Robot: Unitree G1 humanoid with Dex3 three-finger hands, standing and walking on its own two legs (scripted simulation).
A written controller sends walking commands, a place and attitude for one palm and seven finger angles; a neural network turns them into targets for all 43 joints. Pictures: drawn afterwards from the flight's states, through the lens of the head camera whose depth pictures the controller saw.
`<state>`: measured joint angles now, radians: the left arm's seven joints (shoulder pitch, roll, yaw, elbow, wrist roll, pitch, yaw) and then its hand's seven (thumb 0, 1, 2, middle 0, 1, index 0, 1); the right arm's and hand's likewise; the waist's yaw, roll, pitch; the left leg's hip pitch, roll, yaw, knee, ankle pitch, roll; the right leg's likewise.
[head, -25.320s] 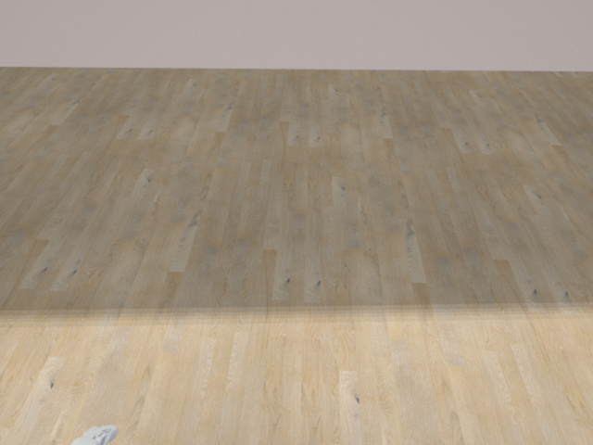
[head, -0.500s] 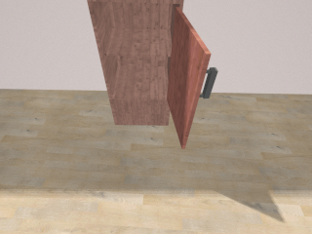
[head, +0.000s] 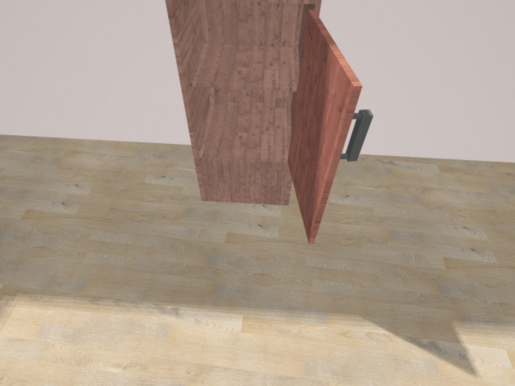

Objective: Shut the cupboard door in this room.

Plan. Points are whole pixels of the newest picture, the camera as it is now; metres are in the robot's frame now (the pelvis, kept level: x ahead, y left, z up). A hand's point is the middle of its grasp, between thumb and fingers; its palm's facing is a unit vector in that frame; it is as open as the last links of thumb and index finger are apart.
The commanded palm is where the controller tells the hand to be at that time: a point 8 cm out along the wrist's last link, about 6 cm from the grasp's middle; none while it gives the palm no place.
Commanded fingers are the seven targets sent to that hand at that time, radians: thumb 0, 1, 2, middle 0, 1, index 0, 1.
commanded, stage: stand and wait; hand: left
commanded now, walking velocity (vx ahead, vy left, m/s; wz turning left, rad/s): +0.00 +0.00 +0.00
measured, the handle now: (349, 137) +0.68 -0.19 -0.02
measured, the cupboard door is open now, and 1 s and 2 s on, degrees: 100 100 100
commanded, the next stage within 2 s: turn or walk to find it in 0.60 s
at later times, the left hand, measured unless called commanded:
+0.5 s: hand out of the picture +0.02 +0.19 -0.17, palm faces +0.01 -0.97 -0.25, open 7.4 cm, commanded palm none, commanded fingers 0.00 0.90 0.90 -0.20 -0.30 -0.20 -0.30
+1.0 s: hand out of the picture +0.05 +0.21 -0.18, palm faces +0.09 -0.97 -0.24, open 7.4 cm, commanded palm none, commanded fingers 0.00 0.90 0.90 -0.20 -0.30 -0.20 -0.30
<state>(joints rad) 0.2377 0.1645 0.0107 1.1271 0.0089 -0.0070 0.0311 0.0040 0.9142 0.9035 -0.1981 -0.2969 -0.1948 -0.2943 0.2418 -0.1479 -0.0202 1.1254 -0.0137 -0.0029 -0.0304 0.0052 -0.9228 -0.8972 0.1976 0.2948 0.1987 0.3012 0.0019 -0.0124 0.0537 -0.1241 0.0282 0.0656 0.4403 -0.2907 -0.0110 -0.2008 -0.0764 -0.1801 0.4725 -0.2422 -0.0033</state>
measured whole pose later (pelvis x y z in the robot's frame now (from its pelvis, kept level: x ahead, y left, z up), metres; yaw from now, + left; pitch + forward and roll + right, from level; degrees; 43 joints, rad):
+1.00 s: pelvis -0.01 +0.00 -0.01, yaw +5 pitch +0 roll +0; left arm 0.14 0.23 0.03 1.02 0.01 0.04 0.01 0.00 0.91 0.90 -0.20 -0.30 -0.20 -0.29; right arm 0.19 -0.19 -0.03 1.02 -0.03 0.03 0.00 0.00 -0.91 -0.90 0.20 0.29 0.20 0.30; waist -0.01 -0.02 0.08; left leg -0.26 0.01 0.01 0.59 -0.33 0.00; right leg -0.30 -0.11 -0.23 0.63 -0.33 0.01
